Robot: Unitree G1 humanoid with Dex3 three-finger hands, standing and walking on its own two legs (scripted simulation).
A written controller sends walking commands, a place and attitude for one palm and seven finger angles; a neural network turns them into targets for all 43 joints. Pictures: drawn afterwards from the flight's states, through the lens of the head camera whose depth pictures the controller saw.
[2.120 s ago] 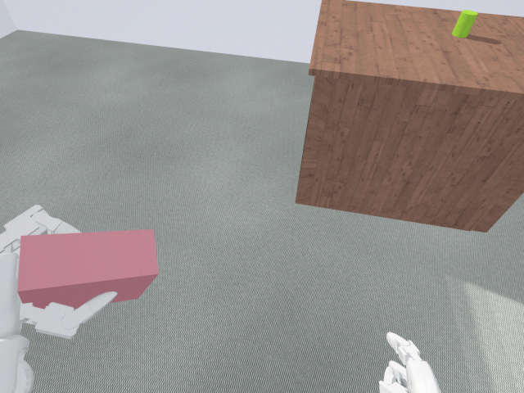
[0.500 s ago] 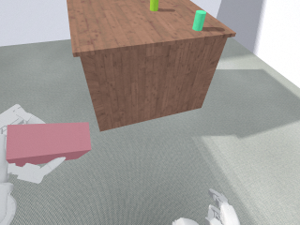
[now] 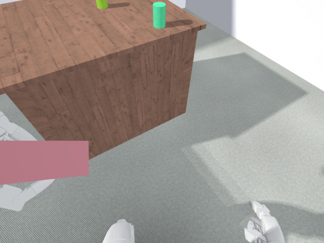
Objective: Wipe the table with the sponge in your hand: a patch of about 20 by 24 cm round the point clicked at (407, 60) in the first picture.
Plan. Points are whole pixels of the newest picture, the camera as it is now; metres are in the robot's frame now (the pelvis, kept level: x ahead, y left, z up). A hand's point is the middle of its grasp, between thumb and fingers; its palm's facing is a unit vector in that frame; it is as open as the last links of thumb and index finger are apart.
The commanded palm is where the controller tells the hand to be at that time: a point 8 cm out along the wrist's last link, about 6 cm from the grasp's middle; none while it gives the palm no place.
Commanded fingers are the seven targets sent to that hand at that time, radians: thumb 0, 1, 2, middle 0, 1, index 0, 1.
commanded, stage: walk to a spot facing it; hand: left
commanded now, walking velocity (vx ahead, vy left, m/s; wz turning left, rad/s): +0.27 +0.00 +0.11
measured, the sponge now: (50, 161) +0.23 +0.19 +0.18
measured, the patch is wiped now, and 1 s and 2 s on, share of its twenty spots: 0.00 0.00 0.00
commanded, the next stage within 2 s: turn to face it in 0.02 s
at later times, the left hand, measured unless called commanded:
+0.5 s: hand (19, 119) +0.29 +0.26 +0.20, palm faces +0.48 -0.72 -0.51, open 9.4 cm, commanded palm +0.25 +0.30 +0.19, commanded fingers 0.00 0.10 1.30 -1.20 -1.60 -1.20 -1.60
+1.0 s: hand (42, 84) +0.40 +0.27 +0.19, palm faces +0.49 -0.77 -0.42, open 9.4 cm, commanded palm +0.34 +0.29 +0.19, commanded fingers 0.00 0.10 1.30 -1.20 -1.60 -1.20 -1.60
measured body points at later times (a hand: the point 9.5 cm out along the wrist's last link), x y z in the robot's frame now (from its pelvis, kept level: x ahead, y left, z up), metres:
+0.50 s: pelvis +0.11 +0.01 +0.00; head +0.12 -0.01 +0.45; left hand +0.26 +0.30 +0.23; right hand +0.28 -0.17 -0.11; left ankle +0.15 +0.14 -0.73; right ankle +0.12 -0.09 -0.73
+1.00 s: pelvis +0.20 +0.00 +0.00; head +0.21 +0.01 +0.45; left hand +0.37 +0.30 +0.21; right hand +0.39 -0.21 -0.07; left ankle +0.21 +0.12 -0.73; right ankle +0.19 -0.11 -0.66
